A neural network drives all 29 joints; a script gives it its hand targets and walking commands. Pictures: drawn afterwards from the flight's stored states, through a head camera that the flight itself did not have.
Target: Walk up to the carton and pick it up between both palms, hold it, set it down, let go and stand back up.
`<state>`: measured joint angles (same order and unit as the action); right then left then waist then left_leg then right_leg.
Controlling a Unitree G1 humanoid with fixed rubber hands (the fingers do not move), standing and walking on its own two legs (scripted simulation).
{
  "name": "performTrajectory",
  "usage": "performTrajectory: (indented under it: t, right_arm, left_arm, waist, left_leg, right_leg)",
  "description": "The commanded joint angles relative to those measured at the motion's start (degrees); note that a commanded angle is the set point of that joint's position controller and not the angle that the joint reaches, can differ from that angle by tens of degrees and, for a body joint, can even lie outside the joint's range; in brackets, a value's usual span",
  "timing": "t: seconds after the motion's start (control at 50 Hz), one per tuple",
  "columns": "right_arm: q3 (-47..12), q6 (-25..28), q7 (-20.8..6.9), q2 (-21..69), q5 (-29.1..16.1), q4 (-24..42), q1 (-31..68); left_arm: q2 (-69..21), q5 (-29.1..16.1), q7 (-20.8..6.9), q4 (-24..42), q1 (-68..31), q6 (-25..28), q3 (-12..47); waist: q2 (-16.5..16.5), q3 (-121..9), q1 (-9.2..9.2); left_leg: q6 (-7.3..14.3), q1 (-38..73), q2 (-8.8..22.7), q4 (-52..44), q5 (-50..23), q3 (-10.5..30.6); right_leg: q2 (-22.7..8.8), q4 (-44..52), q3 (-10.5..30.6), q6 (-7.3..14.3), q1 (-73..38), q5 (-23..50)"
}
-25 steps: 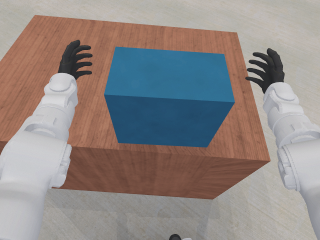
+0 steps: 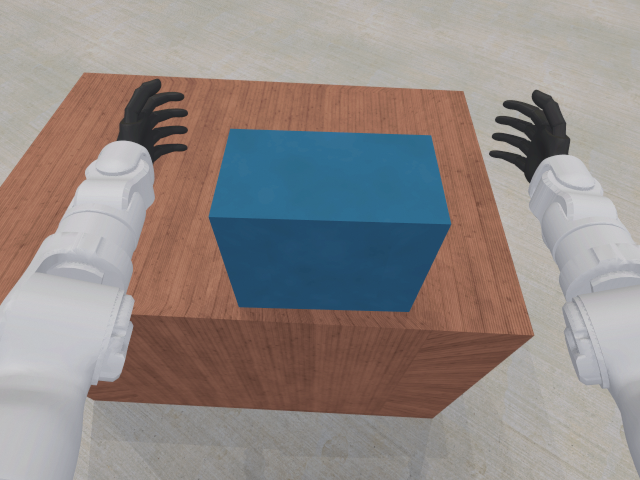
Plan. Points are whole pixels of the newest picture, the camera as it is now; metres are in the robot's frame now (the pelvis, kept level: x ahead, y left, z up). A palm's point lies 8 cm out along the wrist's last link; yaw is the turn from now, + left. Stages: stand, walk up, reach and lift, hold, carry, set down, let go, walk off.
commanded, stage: set down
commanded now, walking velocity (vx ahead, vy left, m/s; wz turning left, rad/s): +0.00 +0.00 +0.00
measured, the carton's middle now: (327, 228) +0.48 -0.04 -0.01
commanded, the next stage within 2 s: none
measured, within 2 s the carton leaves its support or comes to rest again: neither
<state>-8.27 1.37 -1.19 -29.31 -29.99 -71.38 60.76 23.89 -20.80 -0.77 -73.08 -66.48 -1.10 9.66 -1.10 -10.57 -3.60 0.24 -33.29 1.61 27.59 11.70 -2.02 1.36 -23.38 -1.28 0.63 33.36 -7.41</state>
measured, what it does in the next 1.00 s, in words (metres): stands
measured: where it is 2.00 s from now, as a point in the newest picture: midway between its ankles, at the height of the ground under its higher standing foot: outside the picture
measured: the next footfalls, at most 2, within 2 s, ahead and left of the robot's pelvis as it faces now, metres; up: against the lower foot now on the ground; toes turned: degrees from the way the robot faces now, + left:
none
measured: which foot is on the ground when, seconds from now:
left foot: down 0.00-1.00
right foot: down 0.00-1.00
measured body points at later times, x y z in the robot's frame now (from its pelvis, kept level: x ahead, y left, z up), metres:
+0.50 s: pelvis +0.00 +0.00 +0.01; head +0.04 +0.00 +0.45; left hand +0.44 +0.21 +0.10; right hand +0.41 -0.28 +0.10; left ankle +0.00 +0.11 -0.73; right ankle +0.02 -0.11 -0.73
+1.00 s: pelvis -0.01 +0.00 +0.01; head +0.00 +0.01 +0.46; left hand +0.37 +0.22 +0.05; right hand +0.34 -0.26 +0.05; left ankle +0.00 +0.11 -0.73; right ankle +0.02 -0.11 -0.73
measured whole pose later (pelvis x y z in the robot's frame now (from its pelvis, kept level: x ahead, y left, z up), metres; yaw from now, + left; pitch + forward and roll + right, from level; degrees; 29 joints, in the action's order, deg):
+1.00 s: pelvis -0.01 +0.00 +0.01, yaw +1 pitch +5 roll -1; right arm -1.6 12.1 0.5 -20.4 -22.5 -53.9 25.6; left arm 18.8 -15.0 -2.7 -54.0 -28.0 11.7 4.2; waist -0.8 -4.6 -2.9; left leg 0.4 -19.1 0.5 27.3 13.0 -0.3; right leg 0.9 -23.7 -1.5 0.4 19.2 -9.3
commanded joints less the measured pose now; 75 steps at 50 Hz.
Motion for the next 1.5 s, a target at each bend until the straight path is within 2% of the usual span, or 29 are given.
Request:
performTrajectory:
  t: [0.0, 0.04, 0.08, 0.18, 0.2, 0.24, 0.26, 0.36, 0.42, 0.5, 0.6, 0.7, 0.84, 0.88, 0.94, 1.02, 1.04, 1.06, 1.1, 1.18, 1.2, 1.22, 1.24, 1.26, 1.36, 1.42, 1.44, 1.46, 1.48]
  right_arm:
    - [2.0, 1.4, 0.2, -8.8, 0.5, 6.9, 19.3]
    - [2.3, 1.2, 0.7, -8.9, -0.4, 9.5, 18.1]
    - [1.9, 0.8, 1.2, -6.9, 0.8, 6.1, 15.2]
    - [4.0, 4.6, 2.2, -8.0, 0.8, 14.0, 9.3]
    - [4.3, 4.0, 2.4, -7.0, 2.3, 10.9, 10.1]
    - [5.2, 4.0, 2.3, -7.3, 1.8, 10.8, 8.0]
    - [5.8, 4.7, 2.1, -7.6, 1.9, 12.1, 5.4]
    - [5.1, 4.3, 1.9, -6.4, 1.8, 20.7, 2.6]
    - [7.3, 4.6, 2.2, -6.3, 3.0, 19.4, -1.3]
    - [6.7, 4.7, 2.0, -4.9, 3.4, 18.0, -3.0]
    - [6.5, 7.2, 1.6, -2.2, 4.3, 20.5, -9.0]
    - [8.1, 8.3, 1.4, -2.2, 5.0, 23.4, -8.7]
    - [9.6, 9.6, 1.8, -1.1, 8.1, 21.4, -15.3]
    - [8.5, 10.3, 1.8, 0.0, 7.4, 22.3, -17.9]
    - [7.8, 13.0, 1.7, 0.4, 6.7, 24.5, -23.3]
    - [11.1, 14.1, 1.6, -0.1, 9.6, 25.1, -21.8]
    - [7.3, 14.4, 1.1, 3.4, 8.0, 22.8, -33.4]
    - [9.7, 15.0, 1.3, 1.9, 8.5, 27.0, -25.5]
    - [8.8, 16.2, 1.2, 2.4, 7.9, 29.5, -34.5]
    - [12.0, 17.5, 1.6, 1.9, 10.6, 31.3, -28.8]
    - [9.5, 17.9, 1.1, 3.7, 10.1, 28.4, -39.0]
    - [10.1, 18.3, 1.2, 3.5, 9.9, 31.2, -32.0]
    - [9.4, 18.7, 1.0, 4.0, 9.1, 28.7, -40.2]
    - [10.3, 20.2, 1.1, 4.0, 8.5, 30.8, -39.3]
    - [8.9, 22.4, 1.0, 3.8, 10.0, 26.6, -45.2]
    - [8.2, 24.8, 0.9, 6.3, 10.5, 28.0, -53.0]
    - [12.0, 24.5, 0.9, 2.5, 11.8, 31.4, -38.5]
    - [11.4, 24.8, 0.8, 4.6, 12.1, 33.4, -47.9]
    - [12.1, 24.4, 0.8, 4.9, 12.5, 36.7, -42.3]
  left_arm:
    - [7.5, 0.2, 0.2, 5.6, -21.6, 2.3, -1.1]
    - [8.8, 0.2, 0.0, 10.0, -20.2, 1.8, -2.4]
    - [9.3, 2.2, -1.0, 5.9, -16.5, 1.2, -4.2]
    - [7.8, 2.5, -1.0, 16.8, -11.7, 4.2, -3.8]
    - [9.1, 3.3, -1.4, 11.8, -11.5, 4.2, -4.9]
    - [8.9, 3.7, -1.9, 13.6, -10.9, 4.6, -5.4]
    - [6.5, 4.1, -1.0, 18.1, -8.6, 4.8, -4.9]
    - [6.8, 2.3, -1.4, 21.5, -2.6, 4.3, -6.3]
    - [7.5, 4.2, -1.7, 24.5, -0.3, 4.2, -6.7]
    - [7.0, 3.6, -1.5, 22.2, 2.0, 5.4, -6.7]
    - [6.5, 5.3, -2.3, 21.3, 9.4, 9.0, -8.8]
    - [5.6, 4.5, -1.0, 22.7, 10.0, 11.3, -7.0]
    - [3.0, 4.0, -1.6, 23.7, 15.1, 12.3, -5.8]
    - [5.0, 4.9, -2.0, 24.1, 18.3, 13.4, -8.4]
    - [2.4, 6.3, -1.7, 26.7, 25.6, 14.7, -7.5]
    - [2.5, 5.3, -1.1, 27.7, 23.3, 16.5, -6.4]
    - [-0.6, 5.9, -1.0, 28.1, 34.5, 17.0, -6.1]
    - [2.5, 5.9, -0.9, 29.3, 27.4, 17.4, -6.8]
    - [0.2, 6.4, -0.9, 30.8, 37.1, 18.4, -7.2]
    - [4.0, 4.2, -0.2, 33.4, 30.0, 21.2, -6.7]
    - [-1.0, 5.4, -0.2, 31.3, 41.9, 21.4, -6.0]
    - [2.5, 4.3, -0.3, 33.8, 32.6, 22.1, -6.4]
    - [0.6, 5.1, -0.4, 32.1, 43.4, 22.3, -6.3]
    - [1.8, 5.6, -0.5, 35.8, 41.3, 23.5, -6.8]
    - [-1.0, 6.2, -1.7, 30.2, 49.8, 24.4, -6.2]
    - [-2.3, 7.8, -2.5, 31.8, 58.0, 25.7, -7.8]
    - [1.9, 5.8, -1.7, 35.3, 42.7, 25.7, -6.8]
    - [1.4, 5.5, -1.0, 38.0, 52.3, 26.1, -7.2]
    - [2.0, 4.5, -0.6, 40.6, 45.9, 26.0, -6.1]
  waist:
    - [0.7, -32.3, -0.52]
    - [1.5, -34.8, 0.27]
    - [3.5, -29.8, 0.28]
    - [0.0, -36.3, -1.06]
    - [0.5, -30.4, -1.53]
    - [-0.3, -26.5, -0.51]
    - [-3.6, -29.8, -1.64]
    - [2.1, -30.1, -0.77]
    - [-0.6, -29.5, -1.43]
    - [0.1, -22.1, -0.45]
    - [2.4, -18.5, 1.12]
    - [-1.3, -19.0, 0.61]
    - [-0.1, -14.7, -1.11]
    - [2.0, -14.2, 0.74]
    - [-0.3, -14.9, 0.81]
    - [-0.4, -8.4, 0.15]
    - [0.8, -5.9, 0.73]
    - [-0.5, -8.6, 0.76]
    - [0.5, -7.5, 0.45]
    - [0.8, -9.5, 0.53]
    - [1.4, -5.0, 0.63]
    - [0.0, -8.9, 1.0]
    - [0.7, -6.4, 0.96]
    - [-0.8, -10.6, 0.95]
    - [1.6, -2.3, 0.42]
    - [1.8, 0.3, 1.75]
    - [-0.1, -3.4, 0.32]
    - [1.0, -3.9, 0.82]
    - [0.3, -7.2, 0.86]
  left_leg:
    - [-1.5, 21.9, -1.2, 0.5, -14.3, 2.6]
    - [-1.4, 21.8, -1.6, 0.4, -17.1, 2.2]
    - [-0.7, 18.4, -2.0, -0.7, -14.3, 2.3]
    - [-2.4, 23.3, -2.3, 0.5, -22.3, 2.0]
    - [-1.9, 20.5, -2.8, 0.3, -19.1, 2.1]
    - [-1.8, 20.7, -2.1, -1.3, -14.9, 2.3]
    - [-3.0, 25.5, -1.9, -0.9, -18.5, 2.8]
    - [-1.7, 23.8, -2.4, -0.5, -16.8, 2.6]
    - [-2.3, 25.8, -2.4, -0.1, -19.0, 2.2]
    - [-1.3, 22.7, -2.0, -2.5, -11.0, 2.7]
    - [-0.8, 22.5, -2.6, -2.8, -10.9, 2.2]
    - [-1.6, 22.5, -2.2, -2.6, -8.4, 2.4]
    - [-1.8, 21.6, -2.1, -2.5, -5.8, 2.8]
    - [-1.0, 21.5, -2.3, -3.0, -6.8, 3.1]
    - [-2.2, 25.1, -2.5, -2.0, -13.1, 3.5]
    - [-2.3, 23.0, -1.8, -3.8, -3.3, 3.7]
    - [-1.9, 24.5, -2.0, -3.8, -5.3, 4.0]
    - [-1.6, 22.7, -2.1, -3.6, -3.9, 3.4]
    - [-2.0, 24.4, -2.4, -3.2, -8.6, 4.2]
    - [-1.5, 20.7, -2.5, -2.7, -1.5, 3.5]
    - [-1.8, 22.0, -2.5, -3.0, -3.1, 4.0]
    - [-1.6, 20.7, -2.2, -2.0, -4.1, 4.0]
    - [-1.8, 22.6, -1.9, -1.8, -6.6, 4.3]
    - [-2.2, 24.9, -1.5, -0.8, -11.6, 4.5]
    - [-1.7, 22.2, -1.8, -1.8, -5.5, 4.2]
    - [-2.2, 24.7, -1.8, -1.5, -9.3, 4.7]
    - [-2.2, 22.5, -1.7, -1.4, -5.7, 3.9]
    - [-2.3, 25.2, -1.7, -1.1, -6.6, 4.3]
    - [-2.5, 24.3, -1.7, -0.7, -7.0, 4.1]
  right_leg:
    - [0.8, -0.2, -0.6, -2.9, -11.1, 17.3]
    - [0.8, -0.4, -0.7, -3.0, -15.2, 21.4]
    - [0.5, 0.0, 0.1, -3.4, -19.2, 21.1]
    - [1.3, -1.3, -0.5, -3.5, -22.1, 29.3]
    - [0.8, -0.5, 0.3, -3.3, -20.0, 25.7]
    - [0.6, 0.6, -0.4, -3.0, -18.6, 18.3]
    - [1.3, 0.6, -1.0, -2.4, -16.5, 19.6]
    - [1.1, -0.3, -0.4, -3.1, -20.8, 22.4]
    - [1.2, 0.6, -0.5, -2.9, -21.1, 22.6]
    - [0.6, 1.7, -0.2, -2.4, -18.8, 11.9]
    - [0.4, 1.7, 0.3, -2.7, -22.6, 12.5]
    - [0.6, 1.6, 0.4, -1.6, -17.9, 6.8]
    - [0.2, 1.6, 0.6, -1.4, -19.6, 5.8]
    - [0.1, 1.8, 0.7, -1.6, -20.8, 5.9]
    - [0.9, 1.7, 0.9, -1.1, -22.3, 10.7]
    - [0.2, 3.0, 0.2, -0.4, -17.2, -1.5]
    - [0.5, 2.4, 0.9, -0.6, -21.1, 2.5]
    - [0.3, 2.7, 0.8, -0.9, -19.1, -0.4]
    - [0.5, 2.1, 1.2, -0.8, -21.5, 5.0]
    - [-0.3, 0.7, 1.8, -0.7, -18.7, 0.5]
    - [-0.2, 0.3, 1.9, 0.0, -21.1, 2.3]
    - [-0.3, 0.0, 2.0, -0.4, -19.4, 2.8]
    - [-0.1, -0.1, 2.0, -0.3, -20.2, 5.0]
    - [0.1, -0.2, 1.6, 0.0, -20.5, 8.8]
    - [-0.4, 0.3, 2.5, -0.1, -22.6, 5.1]
    - [-0.1, 0.3, 2.7, 0.3, -24.6, 8.6]
    - [-0.2, 0.2, 2.2, 0.0, -20.4, 4.2]
    - [-0.6, -0.2, 2.6, 0.0, -22.6, 6.7]
    - [-1.1, -0.6, 2.9, -0.2, -22.1, 7.9]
